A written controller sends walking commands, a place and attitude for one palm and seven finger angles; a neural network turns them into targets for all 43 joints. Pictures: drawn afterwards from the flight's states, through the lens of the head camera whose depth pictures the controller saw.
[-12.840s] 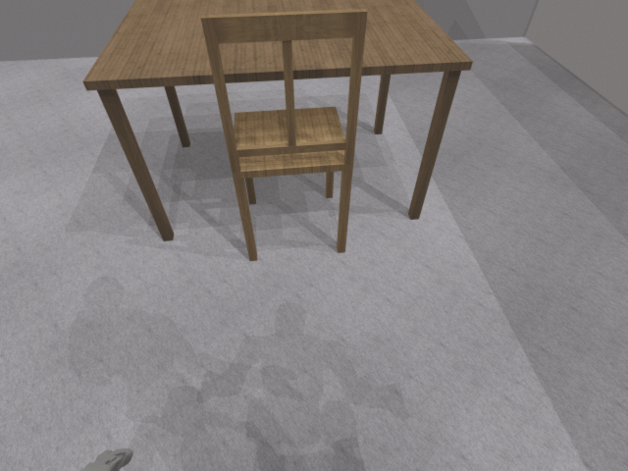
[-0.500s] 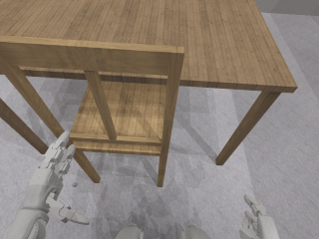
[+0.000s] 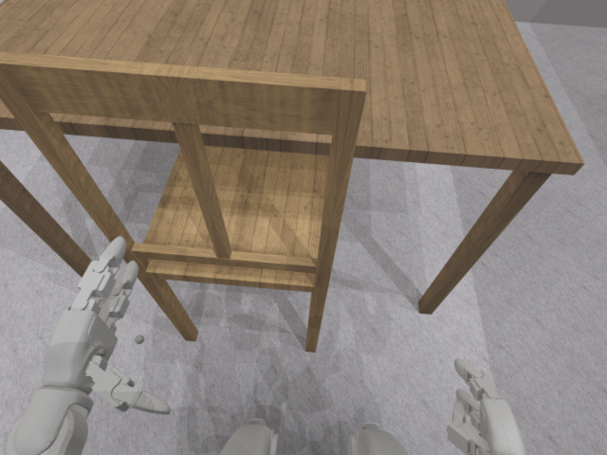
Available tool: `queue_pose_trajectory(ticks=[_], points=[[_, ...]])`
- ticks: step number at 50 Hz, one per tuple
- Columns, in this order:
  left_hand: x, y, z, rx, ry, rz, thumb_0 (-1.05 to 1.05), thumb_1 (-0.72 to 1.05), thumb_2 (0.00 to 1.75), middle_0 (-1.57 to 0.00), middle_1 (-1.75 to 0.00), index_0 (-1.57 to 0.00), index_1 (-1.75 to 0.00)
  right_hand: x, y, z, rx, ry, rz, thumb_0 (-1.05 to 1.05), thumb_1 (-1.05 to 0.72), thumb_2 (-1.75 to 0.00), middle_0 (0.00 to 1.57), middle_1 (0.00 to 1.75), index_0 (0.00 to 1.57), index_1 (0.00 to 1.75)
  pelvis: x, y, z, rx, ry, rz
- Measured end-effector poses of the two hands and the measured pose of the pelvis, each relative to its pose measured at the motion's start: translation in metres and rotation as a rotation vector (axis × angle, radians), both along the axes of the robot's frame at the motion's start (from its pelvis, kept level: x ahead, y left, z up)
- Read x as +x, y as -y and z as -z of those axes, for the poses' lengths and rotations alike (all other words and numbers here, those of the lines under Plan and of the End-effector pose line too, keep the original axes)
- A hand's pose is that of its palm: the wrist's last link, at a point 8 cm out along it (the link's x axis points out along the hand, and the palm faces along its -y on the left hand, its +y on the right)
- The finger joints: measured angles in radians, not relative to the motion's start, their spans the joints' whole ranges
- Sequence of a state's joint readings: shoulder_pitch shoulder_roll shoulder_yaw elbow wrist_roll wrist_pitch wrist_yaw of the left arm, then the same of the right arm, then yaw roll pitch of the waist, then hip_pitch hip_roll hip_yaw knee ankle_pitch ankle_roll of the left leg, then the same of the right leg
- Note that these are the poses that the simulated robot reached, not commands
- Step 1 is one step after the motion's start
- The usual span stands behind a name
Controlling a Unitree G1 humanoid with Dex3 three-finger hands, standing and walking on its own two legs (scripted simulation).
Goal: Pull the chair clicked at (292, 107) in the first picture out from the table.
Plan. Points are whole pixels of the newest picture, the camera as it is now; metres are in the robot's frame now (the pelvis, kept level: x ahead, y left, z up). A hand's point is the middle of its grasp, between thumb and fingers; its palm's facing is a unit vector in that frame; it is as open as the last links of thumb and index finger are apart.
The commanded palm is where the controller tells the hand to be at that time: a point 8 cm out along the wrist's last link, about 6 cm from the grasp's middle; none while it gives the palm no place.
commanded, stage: aim the fingers beside a spindle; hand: left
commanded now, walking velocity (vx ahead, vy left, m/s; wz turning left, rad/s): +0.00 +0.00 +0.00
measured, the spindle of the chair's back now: (208, 202) +0.46 +0.17 +0.02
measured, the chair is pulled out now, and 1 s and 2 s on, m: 0.00 0.00 0.00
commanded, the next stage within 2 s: none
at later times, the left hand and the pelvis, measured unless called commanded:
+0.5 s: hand (170, 332) +0.26 +0.18 +0.02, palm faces -0.04 -1.00 -0.04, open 16.9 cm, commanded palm +0.25 +0.24 +0.03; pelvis +0.00 +0.00 -0.01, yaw -1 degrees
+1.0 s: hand (180, 308) +0.30 +0.18 +0.00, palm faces -0.03 -1.00 -0.04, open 16.9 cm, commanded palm +0.28 +0.23 +0.01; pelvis +0.00 +0.00 -0.02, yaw -1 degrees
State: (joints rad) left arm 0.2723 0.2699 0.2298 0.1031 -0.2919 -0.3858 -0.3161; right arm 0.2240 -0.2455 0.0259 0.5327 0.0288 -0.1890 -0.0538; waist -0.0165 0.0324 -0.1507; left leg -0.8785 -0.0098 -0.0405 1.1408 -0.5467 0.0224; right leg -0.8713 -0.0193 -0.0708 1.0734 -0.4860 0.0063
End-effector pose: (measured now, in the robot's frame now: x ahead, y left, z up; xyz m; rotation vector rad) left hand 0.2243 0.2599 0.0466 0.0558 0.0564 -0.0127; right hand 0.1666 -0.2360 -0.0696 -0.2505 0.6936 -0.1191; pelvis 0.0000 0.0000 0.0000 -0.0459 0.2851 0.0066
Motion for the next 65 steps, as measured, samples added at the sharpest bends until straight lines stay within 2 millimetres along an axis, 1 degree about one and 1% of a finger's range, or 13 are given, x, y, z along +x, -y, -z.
queue_pose_trajectory(ticks=[5, 14, 22, 28, 32, 38, 42, 46, 51, 54, 58, 61, 65], points=[[0.005, 0.009, 0.013, -0.027, -0.054, 0.044, -0.02, -0.50, 0.30, -0.06, -0.08, -0.06, -0.08, -0.002, 0.002, 0.001, -0.014, -0.004, 0.010, 0.01, -0.90, -0.90, 0.20, 0.30, 0.20, 0.30, 0.001, -0.001, 0.001, 0.000, -0.009, 0.004], [0.017, 0.013, 0.004, -0.013, 0.031, 0.024, -0.02, -0.50, 0.30, -0.06, -0.08, -0.07, -0.08, -0.006, 0.006, 0.005, -0.022, -0.031, 0.021, 0.01, -0.90, -0.90, 0.20, 0.30, 0.20, 0.30, 0.002, -0.002, 0.005, 0.000, -0.023, 0.006], [0.016, 0.026, 0.023, -0.022, -0.042, 0.046, -0.02, -0.50, 0.30, -0.06, -0.08, -0.07, -0.08, -0.007, 0.005, 0.013, -0.011, -0.044, 0.023, 0.01, -0.90, -0.90, 0.20, 0.30, 0.20, 0.30, 0.001, -0.002, 0.009, 0.005, -0.037, 0.012], [0.021, 0.021, 0.017, 0.000, 0.036, 0.011, -0.02, -0.50, 0.30, -0.06, -0.08, -0.07, -0.08, -0.008, 0.005, 0.020, -0.014, -0.063, 0.012, 0.01, -0.90, -0.90, 0.20, 0.30, 0.20, 0.30, -0.002, 0.001, 0.014, 0.004, -0.045, 0.011], [0.027, 0.016, 0.024, -0.002, 0.026, 0.010, -0.02, -0.50, 0.30, -0.06, -0.08, -0.07, -0.08, -0.009, 0.007, 0.025, -0.012, -0.077, 0.010, 0.01, -0.90, -0.90, 0.20, 0.30, 0.20, 0.30, -0.004, 0.002, 0.017, 0.002, -0.054, 0.009], [0.036, 0.027, 0.038, -0.032, -0.031, 0.054, -0.02, -0.50, 0.30, -0.06, -0.08, -0.06, -0.08, -0.013, 0.012, 0.027, -0.024, -0.086, 0.025, 0.01, -0.90, -0.90, 0.20, 0.30, 0.20, 0.30, -0.005, 0.002, 0.019, 0.001, -0.063, 0.009], [0.045, 0.033, 0.034, -0.032, 0.008, 0.059, -0.02, -0.50, 0.30, -0.06, -0.08, -0.06, -0.08, -0.017, 0.014, 0.028, -0.031, -0.097, 0.034, 0.01, -0.90, -0.90, 0.20, 0.30, 0.20, 0.30, -0.005, 0.003, 0.019, 0.003, -0.067, 0.013], [0.053, 0.029, 0.032, -0.016, 0.032, 0.036, -0.02, -0.50, 0.30, -0.06, -0.08, -0.07, -0.08, -0.020, 0.016, 0.031, -0.028, -0.117, 0.036, 0.01, -0.90, -0.90, 0.20, 0.30, 0.20, 0.30, -0.004, 0.004, 0.020, 0.007, -0.075, 0.017], [0.056, 0.022, 0.045, -0.018, -0.023, 0.017, -0.02, -0.50, 0.30, -0.06, -0.08, -0.07, -0.08, -0.024, 0.017, 0.037, -0.019, -0.142, 0.040, 0.01, -0.90, -0.90, 0.20, 0.30, 0.20, 0.30, -0.004, 0.004, 0.023, 0.008, -0.085, 0.019], [0.054, 0.025, 0.050, -0.028, -0.036, 0.030, -0.02, -0.50, 0.30, -0.06, -0.08, -0.06, -0.08, -0.025, 0.017, 0.039, -0.022, -0.150, 0.042, 0.01, -0.90, -0.90, 0.20, 0.30, 0.20, 0.30, -0.004, 0.003, 0.024, 0.006, -0.088, 0.018], [0.054, 0.035, 0.043, -0.034, 0.009, 0.056, -0.02, -0.50, 0.30, -0.06, -0.08, -0.06, -0.08, -0.024, 0.016, 0.041, -0.024, -0.152, 0.040, 0.01, -0.91, -0.90, 0.20, 0.30, 0.20, 0.30, -0.004, 0.002, 0.024, 0.005, -0.089, 0.016], [0.058, 0.039, 0.040, -0.027, 0.041, 0.059, -0.02, -0.50, 0.30, -0.06, -0.08, -0.06, -0.08, -0.023, 0.014, 0.043, -0.022, -0.152, 0.032, 0.01, -0.91, -0.90, 0.20, 0.30, 0.20, 0.30, -0.005, 0.001, 0.026, 0.007, -0.094, 0.016], [0.066, 0.036, 0.052, -0.026, 0.019, 0.041, -0.02, -0.50, 0.30, -0.06, -0.08, -0.07, -0.08, -0.022, 0.013, 0.048, -0.016, -0.156, 0.026, 0.01, -0.91, -0.90, 0.20, 0.30, 0.20, 0.30, -0.007, 0.002, 0.031, 0.009, -0.103, 0.018]])
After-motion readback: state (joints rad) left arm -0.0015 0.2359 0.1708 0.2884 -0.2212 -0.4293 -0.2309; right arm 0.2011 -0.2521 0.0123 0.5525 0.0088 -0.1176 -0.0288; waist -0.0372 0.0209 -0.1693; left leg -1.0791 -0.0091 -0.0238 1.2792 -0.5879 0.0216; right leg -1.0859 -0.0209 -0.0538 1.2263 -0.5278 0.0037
